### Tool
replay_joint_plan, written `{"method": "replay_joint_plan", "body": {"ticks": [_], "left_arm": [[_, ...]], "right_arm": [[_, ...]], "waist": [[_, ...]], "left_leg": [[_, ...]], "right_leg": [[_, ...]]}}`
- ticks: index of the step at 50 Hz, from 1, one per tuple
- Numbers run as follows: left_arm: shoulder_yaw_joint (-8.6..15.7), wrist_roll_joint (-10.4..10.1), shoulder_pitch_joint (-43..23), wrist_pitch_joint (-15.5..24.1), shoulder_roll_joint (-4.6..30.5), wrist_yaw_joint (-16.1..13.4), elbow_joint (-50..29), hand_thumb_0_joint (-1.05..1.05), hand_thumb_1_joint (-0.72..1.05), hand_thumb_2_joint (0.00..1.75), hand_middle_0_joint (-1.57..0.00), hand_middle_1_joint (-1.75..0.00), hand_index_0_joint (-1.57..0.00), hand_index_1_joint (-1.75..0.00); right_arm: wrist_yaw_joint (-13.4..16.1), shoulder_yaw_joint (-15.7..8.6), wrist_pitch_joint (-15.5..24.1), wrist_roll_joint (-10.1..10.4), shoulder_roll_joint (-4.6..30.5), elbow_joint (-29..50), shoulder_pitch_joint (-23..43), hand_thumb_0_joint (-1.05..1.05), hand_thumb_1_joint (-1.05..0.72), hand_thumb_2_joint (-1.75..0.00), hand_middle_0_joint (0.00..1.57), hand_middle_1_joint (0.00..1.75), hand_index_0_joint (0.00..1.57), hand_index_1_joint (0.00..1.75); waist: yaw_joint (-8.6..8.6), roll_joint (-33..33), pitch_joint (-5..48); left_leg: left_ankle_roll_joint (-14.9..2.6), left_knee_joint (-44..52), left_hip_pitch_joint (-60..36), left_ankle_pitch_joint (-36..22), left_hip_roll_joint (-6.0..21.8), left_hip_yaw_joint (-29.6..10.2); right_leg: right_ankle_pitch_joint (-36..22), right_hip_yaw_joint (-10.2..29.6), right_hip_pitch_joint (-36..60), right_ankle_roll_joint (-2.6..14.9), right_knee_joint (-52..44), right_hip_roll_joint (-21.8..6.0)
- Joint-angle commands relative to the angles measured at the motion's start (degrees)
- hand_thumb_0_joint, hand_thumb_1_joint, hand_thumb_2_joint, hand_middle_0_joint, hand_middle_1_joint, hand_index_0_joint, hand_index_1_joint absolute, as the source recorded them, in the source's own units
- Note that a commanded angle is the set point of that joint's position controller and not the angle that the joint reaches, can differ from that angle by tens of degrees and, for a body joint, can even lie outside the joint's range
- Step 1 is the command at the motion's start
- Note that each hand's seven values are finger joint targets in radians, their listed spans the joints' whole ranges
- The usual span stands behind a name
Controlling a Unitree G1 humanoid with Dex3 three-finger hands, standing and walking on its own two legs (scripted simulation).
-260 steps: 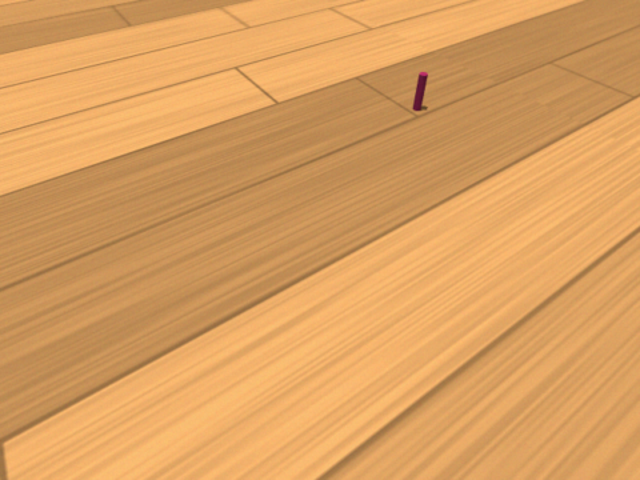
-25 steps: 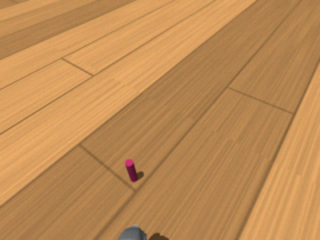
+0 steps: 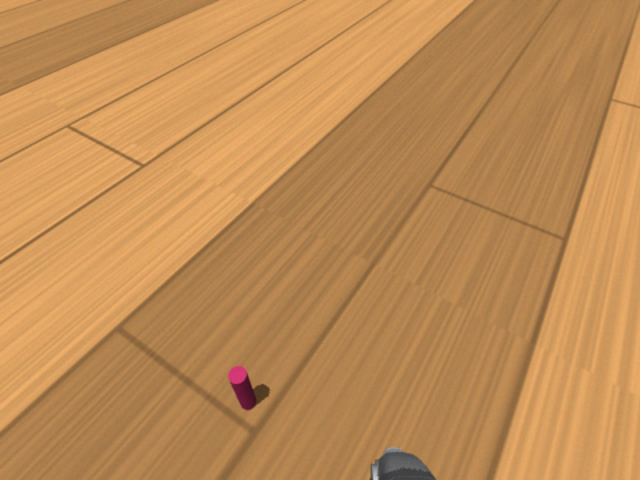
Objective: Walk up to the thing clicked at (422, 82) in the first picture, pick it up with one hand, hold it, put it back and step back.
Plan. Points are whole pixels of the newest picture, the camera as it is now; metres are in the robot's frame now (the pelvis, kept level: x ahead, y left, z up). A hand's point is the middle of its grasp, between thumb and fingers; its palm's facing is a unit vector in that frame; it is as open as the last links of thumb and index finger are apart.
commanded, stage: walk up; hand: left
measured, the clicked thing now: (243, 389) +0.46 +0.22 -0.66
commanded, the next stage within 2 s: none
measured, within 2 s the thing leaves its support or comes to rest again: neither
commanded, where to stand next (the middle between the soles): +0.14 -0.02 m, yaw +1 degrees
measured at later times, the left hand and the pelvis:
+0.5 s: hand out of the picture +0.14 +0.26 -0.16, palm faces +0.02 -0.94 -0.35, open 7.4 cm; pelvis +0.06 -0.01 -0.02, yaw +1 degrees
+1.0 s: hand out of the picture +0.14 +0.25 -0.15, palm faces +0.04 -0.94 -0.35, open 7.4 cm; pelvis +0.10 -0.01 +0.00, yaw +1 degrees
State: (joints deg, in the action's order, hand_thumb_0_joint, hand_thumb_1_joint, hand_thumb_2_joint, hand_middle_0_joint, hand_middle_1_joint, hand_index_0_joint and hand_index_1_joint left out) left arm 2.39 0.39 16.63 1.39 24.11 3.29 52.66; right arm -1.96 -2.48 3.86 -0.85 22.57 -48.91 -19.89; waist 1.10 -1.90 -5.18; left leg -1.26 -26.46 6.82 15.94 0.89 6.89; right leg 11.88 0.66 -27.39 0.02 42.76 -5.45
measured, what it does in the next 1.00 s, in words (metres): walks ahead: right foot, then left foot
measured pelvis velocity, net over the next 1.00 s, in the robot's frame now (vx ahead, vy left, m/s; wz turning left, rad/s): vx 0.10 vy -0.01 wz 0.02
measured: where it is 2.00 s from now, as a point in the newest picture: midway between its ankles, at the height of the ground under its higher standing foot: outside the picture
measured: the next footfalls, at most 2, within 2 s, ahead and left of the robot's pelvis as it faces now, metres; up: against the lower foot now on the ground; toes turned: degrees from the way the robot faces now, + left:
right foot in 0.08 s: +0.15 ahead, -0.14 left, +0.00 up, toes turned -1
left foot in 0.46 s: +0.16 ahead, +0.13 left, +0.00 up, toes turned +3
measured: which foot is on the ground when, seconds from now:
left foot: down 0.00-0.10, up 0.12-0.44, down 0.46-1.00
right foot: up 0.00-0.06, down 0.08-1.00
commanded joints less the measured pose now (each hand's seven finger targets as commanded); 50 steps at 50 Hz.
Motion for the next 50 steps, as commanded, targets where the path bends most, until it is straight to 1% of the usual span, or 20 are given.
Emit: {"method": "replay_joint_plan", "body": {"ticks": [1,3,4,5,6,7,9,12,18,21,22,23,24,25,27,31,33,36,45,50], "left_arm": [[2.45,0.17,-0.67,2.57,7.07,-1.72,-3.65,0.0,0.9,0.9,-0.2,-0.3,-0.2,-0.3],[2.89,0.34,4.55,3.38,8.64,-2.6,-1.28,0.0,0.9,0.9,-0.2,-0.3,-0.2,-0.3],[3.9,0.63,6.06,3.83,12.07,-3.11,-1.16,0.0,0.9,0.9,-0.2,-0.3,-0.2,-0.3],[5.31,0.6,6.95,3.97,16.44,-3.15,-2.82,0.0,0.9,0.9,-0.2,-0.3,-0.2,-0.3],[5.09,0.21,4.27,3.68,17.14,-3.07,-3.92,0.0,0.9,0.9,-0.2,-0.3,-0.2,-0.3],[5.32,-0.02,3.57,3.18,17.74,-3.11,-4.11,0.0,0.9,0.9,-0.2,-0.3,-0.2,-0.3],[4.27,-0.25,2.63,2.89,14.63,-3.35,-4.56,0.0,0.9,0.9,-0.2,-0.3,-0.2,-0.3],[3.44,-0.03,-0.4,3.02,13.05,-3.54,-5.01,0.0,0.9,0.9,-0.2,-0.3,-0.2,-0.3],[2.89,0.66,-4.59,1.79,11.54,-3.55,-5.61,0.0,0.9,0.9,-0.2,-0.3,-0.2,-0.3],[2.11,-0.18,-7.85,0.44,10.58,-3.24,-5.34,0.0,0.9,0.9,-0.2,-0.3,-0.2,-0.3],[1.4,-0.52,-7.65,0.08,8.85,-3.19,-4.94,0.0,0.9,0.9,-0.2,-0.3,-0.2,-0.3],[0.62,-0.85,-7.42,-0.24,6.93,-3.08,-4.57,0.0,0.9,0.9,-0.2,-0.3,-0.2,-0.3],[0.15,-1.36,-5.8,-0.74,5.72,-2.99,-3.78,0.0,0.9,0.9,-0.2,-0.3,-0.2,-0.3],[1.01,-1.41,-3.8,-1.3,8.64,-3.21,-1.09,0.0,0.9,0.9,-0.2,-0.3,-0.2,-0.3],[1.89,-0.74,-2.87,-1.26,10.18,-2.89,1.58,0.0,0.9,0.9,-0.2,-0.3,-0.2,-0.3],[1.34,-0.45,-2.7,-0.36,8.52,-3.08,4.73,0.0,0.9,0.9,-0.2,-0.3,-0.2,-0.3],[1.04,-0.14,-6.9,-0.22,9.18,-3.09,4.73,0.0,0.9,0.9,-0.2,-0.3,-0.2,-0.3],[0.42,-0.18,-8.3,-0.16,9.5,-2.82,5.48,0.0,0.9,0.9,-0.2,-0.3,-0.2,-0.3],[-0.2,-0.68,-10.72,1.21,9.0,-3.24,9.11,0.0,0.9,0.9,-0.2,-0.3,-0.2,-0.3],[-0.35,-0.78,-11.94,0.87,8.43,-3.54,10.11,0.0,0.9,0.9,-0.2,-0.3,-0.2,-0.3]], "right_arm": [[1.16,-3.93,0.02,0.62,14.15,4.38,2.8,0.0,-0.9,-0.9,0.2,0.3,0.2,0.3],[1.33,-2.66,-0.57,1.4,11.03,4.66,3.58,0.0,-0.9,-0.9,0.2,0.3,0.2,0.3],[1.37,-1.56,-0.59,1.74,8.08,4.51,1.0,0.0,-0.9,-0.9,0.2,0.3,0.2,0.3],[1.05,-0.71,-0.68,1.55,6.42,5.02,-3.65,0.0,-0.9,-0.9,0.2,0.3,0.2,0.3],[1.48,-1.63,-1.58,1.02,10.04,3.06,-4.52,0.0,-0.9,-0.9,0.2,0.3,0.2,0.3],[1.93,-2.9,-1.97,0.59,13.51,2.45,-2.4,0.0,-0.9,-0.9,0.2,0.3,0.2,0.3],[1.81,-2.97,-2.09,1.07,13.42,1.04,-0.28,0.0,-0.9,-0.9,0.2,0.3,0.2,0.3],[1.39,-2.5,-2.45,0.6,11.69,-0.79,-1.37,0.0,-0.9,-0.9,0.2,0.3,0.2,0.3],[1.31,-2.0,-2.23,0.22,9.63,-3.35,1.64,0.0,-0.9,-0.9,0.2,0.3,0.2,0.3],[1.98,-2.24,-1.48,-0.1,9.51,-5.34,0.5,0.0,-0.9,-0.9,0.2,0.3,0.2,0.3],[2.21,-2.46,-1.27,-0.31,10.71,-5.49,1.22,0.0,-0.9,-0.9,0.2,0.3,0.2,0.3],[2.43,-2.68,-1.11,-0.85,12.84,-4.9,3.23,0.0,-0.9,-0.9,0.2,0.3,0.2,0.3],[2.58,-2.46,-0.67,-0.91,14.81,-3.32,7.25,0.0,-0.9,-0.9,0.2,0.3,0.2,0.3],[2.4,-2.65,-0.84,-0.27,17.4,-2.52,11.95,0.0,-0.9,-0.9,0.2,0.3,0.2,0.3],[2.33,-1.87,-1.63,-0.32,15.44,-3.01,15.06,0.0,-0.9,-0.9,0.2,0.3,0.2,0.3],[1.78,-0.85,-1.54,0.01,12.58,-4.4,14.43,0.0,-0.9,-0.9,0.2,0.3,0.2,0.3],[1.75,-0.67,-2.01,0.3,11.9,-5.52,13.48,0.0,-0.9,-0.9,0.2,0.3,0.2,0.3],[1.8,-0.64,-2.37,0.4,12.38,-6.4,15.6,0.0,-0.9,-0.9,0.2,0.3,0.2,0.3],[2.09,0.01,-1.36,1.35,10.57,-10.09,16.51,0.0,-0.9,-0.9,0.2,0.3,0.2,0.3],[2.2,0.03,-1.71,1.36,10.22,-11.6,18.27,0.0,-0.9,-0.9,0.2,0.3,0.2,0.3]], "waist": [[-1.27,8.43,0.95],[-3.8,1.12,6.35],[-4.34,-6.89,9.92],[-3.29,-15.36,12.88],[-2.95,-9.66,9.33],[-3.96,-9.4,8.2],[-3.58,-7.46,4.82],[-2.32,-8.28,3.61],[-2.35,-8.23,3.36],[-0.07,-4.5,5.43],[-0.07,-1.78,5.34],[-0.46,4.55,4.22],[-2.59,9.42,3.39],[-3.08,11.87,1.44],[-4.37,10.22,-1.45],[-3.62,11.42,4.7],[-1.86,9.48,4.91],[-1.71,8.02,1.66],[-0.88,-0.34,7.8],[-1.31,-0.57,9.02]], "left_leg": [[-9.73,1.85,7.1,-24.0,13.56,-8.52],[-6.1,-10.14,6.49,-19.56,8.74,-5.32],[-3.89,-18.96,9.89,-8.84,5.19,-2.84],[-2.04,-26.99,18.36,12.89,-0.59,-2.77],[-1.45,-31.27,22.74,17.72,-1.51,-6.13],[-1.74,-34.31,24.24,19.4,0.12,-7.15],[-1.37,-34.14,24.54,15.46,1.47,-10.57],[-0.01,-30.71,21.99,8.69,1.65,-9.28],[1.82,-14.17,11.68,3.25,1.35,-5.6],[0.74,-4.65,1.69,-5.76,0.18,-4.44],[0.24,-2.91,-0.11,-6.12,1.3,-6.61],[-1.18,2.95,1.95,-0.26,6.74,-14.96],[-3.74,10.75,8.66,11.04,14.28,-27.69],[-8.25,14.59,19.47,23.81,18.1,-30.35],[-6.95,13.46,27.27,27.87,14.21,-23.38],[-2.87,5.26,15.29,11.34,9.02,-16.9],[-1.42,6.68,14.67,16.59,7.38,-16.07],[-0.97,6.88,11.86,16.9,6.71,-15.89],[-0.85,3.37,0.56,-13.29,6.56,-11.6],[-0.56,4.63,-1.73,-17.65,6.76,-10.83]], "right_leg": [[-3.66,-2.87,10.12,0.62,-8.12,2.35],[-10.51,-2.57,20.32,1.53,-17.22,3.67],[-13.19,3.74,25.48,2.97,-19.46,-1.69],[-4.22,22.88,31.23,7.02,-22.3,-12.75],[4.0,29.63,28.45,12.0,-25.16,-17.04],[8.69,31.51,26.79,15.2,-25.45,-17.68],[7.54,23.06,22.11,13.0,-26.21,-13.01],[1.61,13.4,17.12,11.27,-25.64,-8.82],[-0.08,5.99,8.52,10.91,-22.34,-7.2],[4.65,5.1,2.44,8.45,-15.62,-6.94],[7.49,4.91,-0.09,6.52,-14.58,-6.0],[11.68,2.99,-1.87,4.48,-11.99,-2.88],[15.09,0.89,1.38,2.03,-7.3,2.04],[16.81,-0.3,9.28,1.63,-0.85,3.2],[14.57,0.52,16.76,1.87,-2.21,2.27],[4.01,-0.31,17.79,1.83,-15.27,2.98],[9.67,3.16,15.79,2.27,-17.3,1.64],[14.78,4.53,10.28,2.14,-20.83,0.53],[-8.81,4.42,15.68,1.67,-23.1,-2.61],[-12.56,3.26,17.86,0.97,-23.88,-2.74]]}}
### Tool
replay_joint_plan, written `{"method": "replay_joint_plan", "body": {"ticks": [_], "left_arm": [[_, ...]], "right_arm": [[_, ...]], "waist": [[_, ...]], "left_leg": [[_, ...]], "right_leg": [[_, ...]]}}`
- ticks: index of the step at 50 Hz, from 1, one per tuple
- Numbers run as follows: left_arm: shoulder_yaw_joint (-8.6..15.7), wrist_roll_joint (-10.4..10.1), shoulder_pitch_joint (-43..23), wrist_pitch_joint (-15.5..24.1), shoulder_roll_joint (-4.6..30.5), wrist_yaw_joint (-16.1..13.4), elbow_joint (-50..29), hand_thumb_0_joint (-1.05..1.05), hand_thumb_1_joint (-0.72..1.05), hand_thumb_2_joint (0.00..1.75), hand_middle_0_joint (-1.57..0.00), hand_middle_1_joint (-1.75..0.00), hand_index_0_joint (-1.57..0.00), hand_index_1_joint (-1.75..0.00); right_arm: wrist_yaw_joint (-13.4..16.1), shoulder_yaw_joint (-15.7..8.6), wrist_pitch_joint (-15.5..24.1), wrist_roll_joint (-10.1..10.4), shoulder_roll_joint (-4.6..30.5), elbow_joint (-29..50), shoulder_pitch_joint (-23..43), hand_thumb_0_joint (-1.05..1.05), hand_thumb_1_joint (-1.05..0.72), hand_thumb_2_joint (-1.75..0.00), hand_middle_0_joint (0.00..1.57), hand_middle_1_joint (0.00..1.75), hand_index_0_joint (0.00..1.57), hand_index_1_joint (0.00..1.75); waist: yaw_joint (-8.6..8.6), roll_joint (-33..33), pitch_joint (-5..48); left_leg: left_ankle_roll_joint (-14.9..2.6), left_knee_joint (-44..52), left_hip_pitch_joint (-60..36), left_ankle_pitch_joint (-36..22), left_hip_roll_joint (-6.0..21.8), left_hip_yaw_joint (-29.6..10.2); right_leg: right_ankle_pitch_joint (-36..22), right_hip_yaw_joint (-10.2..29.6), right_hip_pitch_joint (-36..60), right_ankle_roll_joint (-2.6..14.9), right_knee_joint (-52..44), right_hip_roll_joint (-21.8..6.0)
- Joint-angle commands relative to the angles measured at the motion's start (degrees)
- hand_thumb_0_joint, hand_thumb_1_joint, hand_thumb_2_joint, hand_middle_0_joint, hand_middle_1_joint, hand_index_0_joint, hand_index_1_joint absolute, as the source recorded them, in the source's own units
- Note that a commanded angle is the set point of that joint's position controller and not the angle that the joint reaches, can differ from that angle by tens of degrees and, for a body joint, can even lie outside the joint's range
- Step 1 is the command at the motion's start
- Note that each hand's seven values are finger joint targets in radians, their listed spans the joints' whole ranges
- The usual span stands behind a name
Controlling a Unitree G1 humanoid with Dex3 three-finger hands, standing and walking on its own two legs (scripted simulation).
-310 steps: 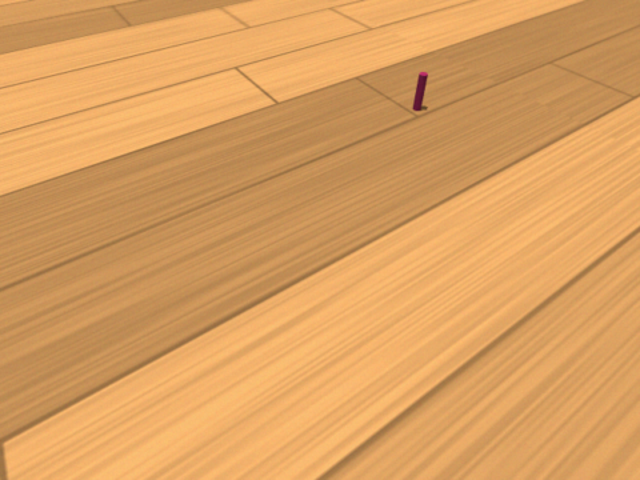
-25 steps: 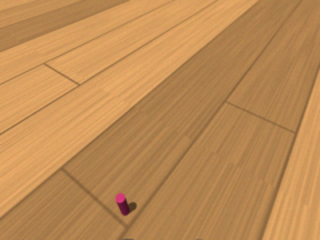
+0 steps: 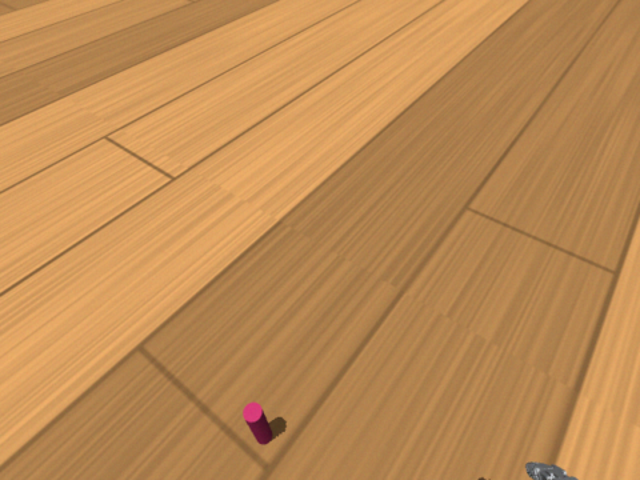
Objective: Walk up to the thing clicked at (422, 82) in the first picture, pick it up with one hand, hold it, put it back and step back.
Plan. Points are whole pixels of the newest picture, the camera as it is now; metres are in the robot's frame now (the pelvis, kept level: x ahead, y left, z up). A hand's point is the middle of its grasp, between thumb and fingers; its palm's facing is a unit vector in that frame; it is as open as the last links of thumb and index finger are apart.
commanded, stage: walk up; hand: left
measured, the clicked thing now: (258, 424) +0.37 +0.22 -0.67
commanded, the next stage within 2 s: stand in 1.04 s
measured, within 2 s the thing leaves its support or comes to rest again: neither
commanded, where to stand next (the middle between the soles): +0.04 -0.01 m, yaw +0 degrees
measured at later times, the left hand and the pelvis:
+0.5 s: hand out of the picture +0.11 +0.24 -0.15, palm faces -0.04 -0.95 -0.31, open 7.4 cm; pelvis +0.01 +0.00 +0.01, yaw -1 degrees
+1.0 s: hand out of the picture +0.08 +0.25 -0.15, palm faces -0.01 -0.95 -0.32, open 7.4 cm; pelvis +0.01 +0.01 +0.01, yaw -1 degrees
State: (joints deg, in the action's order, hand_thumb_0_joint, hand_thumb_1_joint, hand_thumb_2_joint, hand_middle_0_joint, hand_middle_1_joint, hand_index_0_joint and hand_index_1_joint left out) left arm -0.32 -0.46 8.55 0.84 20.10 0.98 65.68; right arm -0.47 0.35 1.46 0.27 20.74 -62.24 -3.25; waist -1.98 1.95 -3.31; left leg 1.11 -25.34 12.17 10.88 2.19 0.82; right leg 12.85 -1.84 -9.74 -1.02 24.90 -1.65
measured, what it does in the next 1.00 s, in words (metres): stands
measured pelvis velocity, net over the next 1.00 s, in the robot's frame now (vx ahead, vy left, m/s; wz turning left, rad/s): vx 0.01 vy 0.01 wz -0.02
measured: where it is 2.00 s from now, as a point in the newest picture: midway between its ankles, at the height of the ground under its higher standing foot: outside the picture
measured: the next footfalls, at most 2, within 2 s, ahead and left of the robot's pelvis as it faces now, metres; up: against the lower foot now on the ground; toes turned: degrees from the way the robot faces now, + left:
none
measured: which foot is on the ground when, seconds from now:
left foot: down 0.00-1.00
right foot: down 0.00-1.00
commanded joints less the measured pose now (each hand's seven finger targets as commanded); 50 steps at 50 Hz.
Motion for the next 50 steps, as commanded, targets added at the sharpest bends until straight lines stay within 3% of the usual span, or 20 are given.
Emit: {"method": "replay_joint_plan", "body": {"ticks": [1,5,20,32,50], "left_arm": [[2.47,0.11,-4.61,1.29,12.39,-1.29,-2.77,0.0,0.9,0.9,-0.2,-0.3,-0.2,-0.3],[2.43,0.29,-5.23,1.01,12.13,-1.29,-2.3,0.0,0.9,0.9,-0.2,-0.3,-0.2,-0.3],[2.97,0.68,-8.34,0.53,11.73,-1.2,-2.22,0.0,0.9,0.9,-0.2,-0.3,-0.2,-0.3],[2.84,0.69,-8.04,0.22,11.33,-0.9,-2.1,0.0,0.9,0.9,-0.2,-0.3,-0.2,-0.3],[2.97,0.83,-6.22,0.33,11.33,-1.08,-1.84,0.0,0.9,0.9,-0.2,-0.3,-0.2,-0.3]], "right_arm": [[0.73,-2.79,0.55,0.18,11.91,1.46,1.99,0.0,-0.9,-0.9,0.2,0.3,0.2,0.3],[0.66,-2.55,0.43,-0.1,11.71,0.45,3.32,0.0,-0.9,-0.9,0.2,0.3,0.2,0.3],[0.85,-2.51,0.74,-0.56,11.57,-1.38,2.7,0.0,-0.9,-0.9,0.2,0.3,0.2,0.3],[0.87,-2.42,0.74,-0.68,11.86,-1.53,1.65,0.0,-0.9,-0.9,0.2,0.3,0.2,0.3],[0.78,-2.51,0.51,-0.6,11.16,-1.32,1.34,0.0,-0.9,-0.9,0.2,0.3,0.2,0.3]], "waist": [[1.9,-4.7,6.35],[1.4,-4.01,5.27],[1.94,-1.52,6.3],[2.15,-1.59,4.34],[2.03,-2.32,4.43]], "left_leg": [[-2.71,4.27,-6.49,-12.03,5.48,-4.79],[-2.55,6.16,-6.1,-9.97,5.39,-4.72],[-1.86,9.16,-5.69,-9.4,5.76,-4.0],[-2.02,10.65,-4.86,-2.87,5.26,-4.54],[-1.99,10.06,-6.48,-5.76,5.3,-4.22]], "right_leg": [[-12.41,5.56,0.3,1.88,-6.54,-6.48],[-10.01,5.6,0.88,1.59,-8.16,-6.36],[-10.03,5.1,5.18,1.68,-9.39,-6.03],[-6.09,5.62,3.19,1.65,-9.87,-5.42],[-6.76,5.53,2.59,1.46,-10.1,-5.52]]}}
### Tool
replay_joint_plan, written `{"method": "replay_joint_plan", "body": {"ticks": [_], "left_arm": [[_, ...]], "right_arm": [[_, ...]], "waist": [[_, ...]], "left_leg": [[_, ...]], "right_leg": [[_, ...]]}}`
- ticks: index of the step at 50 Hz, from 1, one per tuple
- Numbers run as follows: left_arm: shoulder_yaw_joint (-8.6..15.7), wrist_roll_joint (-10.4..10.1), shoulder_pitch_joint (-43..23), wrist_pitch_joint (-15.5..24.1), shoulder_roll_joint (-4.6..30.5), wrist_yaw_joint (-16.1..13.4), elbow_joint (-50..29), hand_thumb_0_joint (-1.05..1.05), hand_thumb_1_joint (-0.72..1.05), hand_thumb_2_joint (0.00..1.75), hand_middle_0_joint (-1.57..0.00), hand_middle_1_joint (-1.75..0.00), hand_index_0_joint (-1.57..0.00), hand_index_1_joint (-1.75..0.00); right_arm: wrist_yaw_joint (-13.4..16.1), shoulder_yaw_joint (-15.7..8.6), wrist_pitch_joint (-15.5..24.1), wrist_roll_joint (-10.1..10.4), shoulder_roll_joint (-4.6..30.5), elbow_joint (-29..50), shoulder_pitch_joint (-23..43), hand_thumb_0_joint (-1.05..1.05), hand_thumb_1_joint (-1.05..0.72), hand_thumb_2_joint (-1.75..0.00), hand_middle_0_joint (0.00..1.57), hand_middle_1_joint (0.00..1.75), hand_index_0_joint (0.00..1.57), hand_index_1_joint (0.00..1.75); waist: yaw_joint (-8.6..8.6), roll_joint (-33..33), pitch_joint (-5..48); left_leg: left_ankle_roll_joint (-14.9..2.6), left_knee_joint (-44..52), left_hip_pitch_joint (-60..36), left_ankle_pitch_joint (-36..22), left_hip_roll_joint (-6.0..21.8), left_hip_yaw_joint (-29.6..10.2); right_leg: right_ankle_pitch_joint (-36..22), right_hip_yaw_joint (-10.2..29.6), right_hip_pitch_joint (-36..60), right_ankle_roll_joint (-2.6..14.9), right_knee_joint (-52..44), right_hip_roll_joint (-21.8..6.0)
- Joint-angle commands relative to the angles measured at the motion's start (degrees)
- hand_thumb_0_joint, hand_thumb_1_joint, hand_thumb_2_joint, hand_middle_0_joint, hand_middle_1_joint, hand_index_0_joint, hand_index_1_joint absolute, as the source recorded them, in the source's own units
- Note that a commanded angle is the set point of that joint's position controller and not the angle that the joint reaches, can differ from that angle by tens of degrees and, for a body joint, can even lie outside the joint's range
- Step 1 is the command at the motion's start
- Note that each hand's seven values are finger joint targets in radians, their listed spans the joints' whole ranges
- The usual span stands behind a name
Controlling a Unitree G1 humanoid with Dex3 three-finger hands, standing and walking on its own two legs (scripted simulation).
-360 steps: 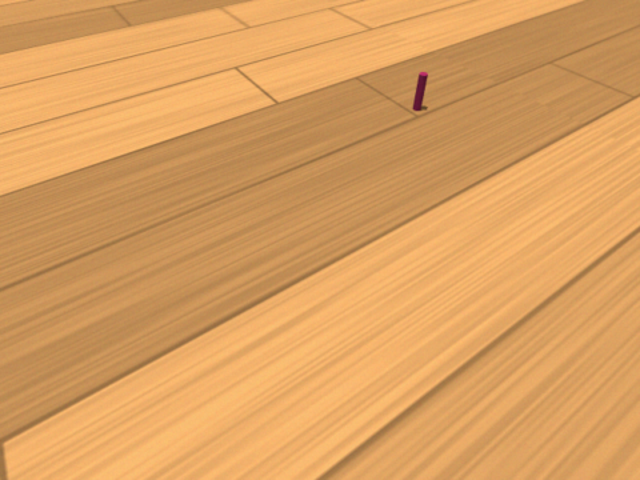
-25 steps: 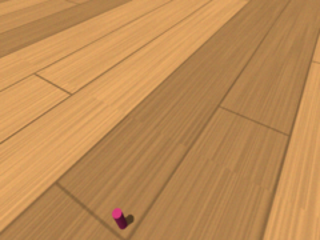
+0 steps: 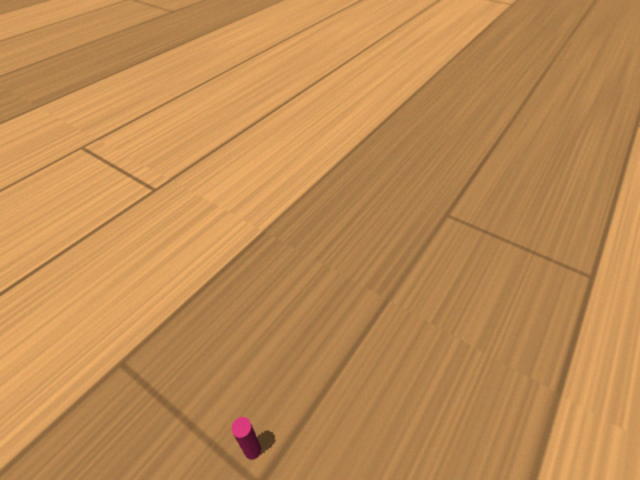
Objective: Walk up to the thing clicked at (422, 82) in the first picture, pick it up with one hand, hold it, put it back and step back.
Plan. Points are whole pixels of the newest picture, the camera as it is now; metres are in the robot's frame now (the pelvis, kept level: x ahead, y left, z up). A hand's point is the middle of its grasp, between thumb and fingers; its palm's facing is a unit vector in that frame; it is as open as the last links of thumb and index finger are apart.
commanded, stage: walk up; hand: left
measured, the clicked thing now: (247, 439) +0.35 +0.21 -0.67
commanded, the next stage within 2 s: stand in 0.04 s
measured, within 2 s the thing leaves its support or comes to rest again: neither
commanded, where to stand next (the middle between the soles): +0.03 -0.02 m, yaw +0 degrees
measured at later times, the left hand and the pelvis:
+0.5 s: hand out of the picture +0.08 +0.25 -0.16, palm faces -0.01 -0.94 -0.33, open 7.4 cm; pelvis +0.00 +0.00 +0.00, yaw +0 degrees
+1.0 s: hand out of the picture +0.07 +0.25 -0.16, palm faces -0.01 -0.94 -0.33, open 7.4 cm; pelvis +0.01 +0.00 +0.00, yaw +1 degrees
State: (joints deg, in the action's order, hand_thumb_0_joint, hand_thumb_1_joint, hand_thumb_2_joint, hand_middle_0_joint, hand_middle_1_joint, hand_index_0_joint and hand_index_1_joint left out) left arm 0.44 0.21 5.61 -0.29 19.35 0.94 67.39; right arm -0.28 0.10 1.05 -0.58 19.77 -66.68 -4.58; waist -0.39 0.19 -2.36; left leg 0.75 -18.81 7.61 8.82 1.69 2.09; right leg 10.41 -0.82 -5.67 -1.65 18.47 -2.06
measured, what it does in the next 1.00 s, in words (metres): stands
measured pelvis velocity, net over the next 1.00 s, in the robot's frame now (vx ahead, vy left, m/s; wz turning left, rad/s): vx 0.01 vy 0.00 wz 0.01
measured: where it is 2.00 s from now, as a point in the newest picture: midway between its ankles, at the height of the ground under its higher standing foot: outside the picture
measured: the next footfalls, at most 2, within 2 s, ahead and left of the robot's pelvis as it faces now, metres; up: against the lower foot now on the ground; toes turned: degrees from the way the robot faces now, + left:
none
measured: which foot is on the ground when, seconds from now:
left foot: down 0.00-1.00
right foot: down 0.00-1.00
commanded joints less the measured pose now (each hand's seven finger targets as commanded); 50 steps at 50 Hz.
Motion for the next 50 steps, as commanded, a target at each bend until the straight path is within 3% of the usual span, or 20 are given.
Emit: {"method": "replay_joint_plan", "body": {"ticks": [1,4,10,22,33,39,46,50], "left_arm": [[2.25,0.18,-3.07,1.49,12.05,-1.06,-3.59,0.0,0.9,0.9,-0.2,-0.3,-0.2,-0.3],[2.02,0.39,-2.94,1.98,12.73,-1.34,-4.17,0.0,0.9,0.9,-0.2,-0.3,-0.2,-0.3],[1.93,0.45,-2.26,1.69,12.45,-1.22,-4.36,0.0,0.9,0.9,-0.2,-0.3,-0.2,-0.3],[1.77,0.38,-2.02,2.01,12.56,-1.34,-5.26,0.0,0.9,0.9,-0.2,-0.3,-0.2,-0.3],[1.73,0.43,-1.78,1.93,12.87,-1.4,-5.31,0.0,0.9,0.9,-0.2,-0.3,-0.2,-0.3],[1.8,0.44,-1.58,2.02,13.06,-1.35,-5.62,0.0,0.9,0.9,-0.2,-0.3,-0.2,-0.3],[1.92,0.45,-0.86,1.71,12.79,-1.21,-5.36,0.0,0.9,0.9,-0.2,-0.3,-0.2,-0.3],[1.92,0.45,-1.15,1.8,13.08,-1.3,-5.62,0.0,0.9,0.9,-0.2,-0.3,-0.2,-0.3]], "right_arm": [[0.58,-2.37,0.9,0.29,12.29,3.25,2.71,0.0,-0.9,-0.9,0.2,0.3,0.2,0.3],[0.67,-2.17,0.67,0.06,12.13,3.69,2.8,0.0,-0.9,-0.9,0.2,0.3,0.2,0.3],[0.59,-2.13,0.65,0.04,12.44,3.85,2.88,0.0,-0.9,-0.9,0.2,0.3,0.2,0.3],[0.56,-2.31,0.72,0.02,12.64,4.22,2.71,0.0,-0.9,-0.9,0.2,0.3,0.2,0.3],[0.44,-2.23,0.52,0.06,12.56,4.26,2.2,0.0,-0.9,-0.9,0.2,0.3,0.2,0.3],[0.46,-2.22,0.7,-0.01,12.62,4.37,2.04,0.0,-0.9,-0.9,0.2,0.3,0.2,0.3],[0.51,-2.09,0.62,0.09,12.47,4.27,1.51,0.0,-0.9,-0.9,0.2,0.3,0.2,0.3],[0.48,-2.07,0.6,0.03,12.37,4.43,1.08,0.0,-0.9,-0.9,0.2,0.3,0.2,0.3]], "waist": [[0.52,-0.31,3.6],[0.67,-0.1,4.02],[0.45,0.63,3.29],[0.37,-0.05,4.97],[0.59,-0.43,2.94],[0.44,-0.25,4.04],[0.4,0.35,2.56],[0.6,-0.38,2.87]], "left_leg": [[-1.67,3.28,-2.16,-4.12,5.92,-5.44],[-1.62,2.73,-2.07,-7.9,6.51,-5.85],[-1.25,4.03,-1.08,-3.63,6.21,-6.09],[-1.7,2.4,-2.58,-8.93,6.59,-5.87],[-1.56,3.45,-1.28,-4.45,6.25,-6.13],[-1.67,2.99,-2.1,-7.3,6.48,-6.13],[-1.35,4.04,-1.12,-3.32,5.83,-6.18],[-1.58,3.66,-1.38,-4.98,6.12,-6.4]], "right_leg": [[-4.36,4.32,-1.48,2.11,-3.87,-5.1],[-7.52,4.59,-0.47,1.91,-3.98,-6.2],[-4.24,4.21,-0.82,2.09,-4.09,-5.95],[-8.27,4.15,0.57,2.19,-3.94,-6.57],[-4.0,4.24,-0.67,2.03,-4.75,-6.3],[-6.36,4.1,0.15,2.1,-4.18,-6.43],[-4.25,3.98,-0.57,2.32,-4.23,-6.22],[-4.27,3.9,-0.55,2.26,-4.29,-6.22]]}}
